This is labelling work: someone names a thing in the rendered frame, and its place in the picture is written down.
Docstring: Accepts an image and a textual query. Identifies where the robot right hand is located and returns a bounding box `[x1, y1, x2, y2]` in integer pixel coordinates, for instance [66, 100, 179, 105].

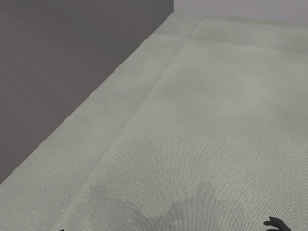
[263, 216, 292, 231]

